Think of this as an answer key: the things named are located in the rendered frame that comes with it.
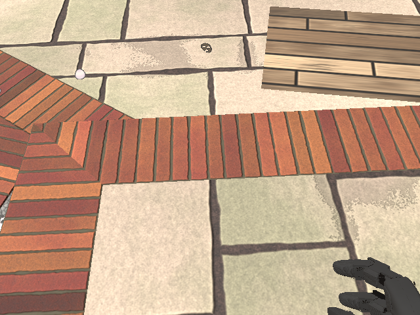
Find robot right hand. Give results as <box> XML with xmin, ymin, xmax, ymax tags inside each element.
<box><xmin>327</xmin><ymin>257</ymin><xmax>420</xmax><ymax>315</ymax></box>

